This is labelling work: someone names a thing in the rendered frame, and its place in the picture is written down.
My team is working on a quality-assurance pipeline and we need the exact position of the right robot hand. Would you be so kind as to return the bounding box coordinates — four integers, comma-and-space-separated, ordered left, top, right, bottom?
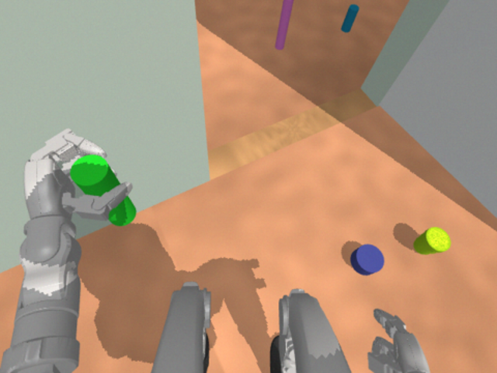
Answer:
367, 309, 430, 373

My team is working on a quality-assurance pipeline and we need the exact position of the left robot arm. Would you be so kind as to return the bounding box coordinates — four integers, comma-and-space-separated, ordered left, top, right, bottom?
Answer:
0, 214, 82, 373

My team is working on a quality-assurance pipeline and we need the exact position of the left robot hand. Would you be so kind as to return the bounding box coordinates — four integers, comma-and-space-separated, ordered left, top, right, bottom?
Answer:
24, 129, 133, 221

